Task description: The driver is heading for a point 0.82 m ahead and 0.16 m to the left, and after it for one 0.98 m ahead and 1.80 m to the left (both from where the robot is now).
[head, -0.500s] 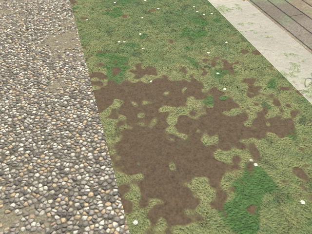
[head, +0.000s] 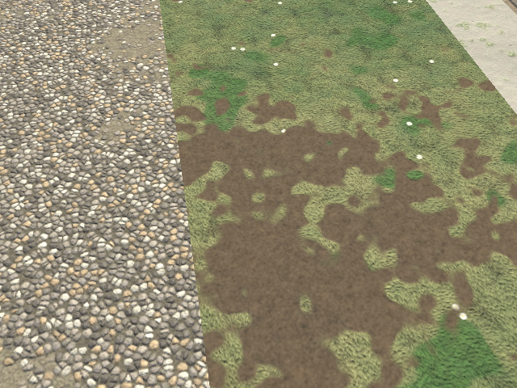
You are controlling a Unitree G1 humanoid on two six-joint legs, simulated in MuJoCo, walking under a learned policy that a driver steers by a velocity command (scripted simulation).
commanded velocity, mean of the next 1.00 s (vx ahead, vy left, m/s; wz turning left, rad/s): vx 0.49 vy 0.00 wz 0.34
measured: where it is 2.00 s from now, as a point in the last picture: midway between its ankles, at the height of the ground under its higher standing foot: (172, 203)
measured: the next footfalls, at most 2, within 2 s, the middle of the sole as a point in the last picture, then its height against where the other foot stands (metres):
left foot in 0.12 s outside the picture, level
right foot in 0.68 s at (284, 336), level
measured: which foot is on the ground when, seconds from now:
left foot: up 0.00-0.10, down 0.12-0.68, up 0.70-1.00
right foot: down 0.00-0.14, up 0.16-0.66, down 0.68-1.00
